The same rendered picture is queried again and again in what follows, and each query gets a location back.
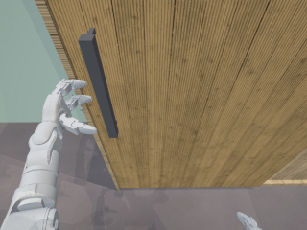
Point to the left robot hand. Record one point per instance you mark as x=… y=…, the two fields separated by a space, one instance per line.
x=55 y=107

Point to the right robot hand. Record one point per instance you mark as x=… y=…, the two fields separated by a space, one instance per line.
x=248 y=222

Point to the robot left forearm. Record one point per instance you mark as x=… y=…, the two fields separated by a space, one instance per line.
x=37 y=188

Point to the robot left upper arm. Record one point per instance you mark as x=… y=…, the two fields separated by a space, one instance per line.
x=46 y=218

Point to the handle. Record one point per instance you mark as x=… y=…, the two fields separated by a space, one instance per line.
x=94 y=66

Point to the wardrobe door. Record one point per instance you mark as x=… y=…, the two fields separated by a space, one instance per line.
x=206 y=93
x=294 y=170

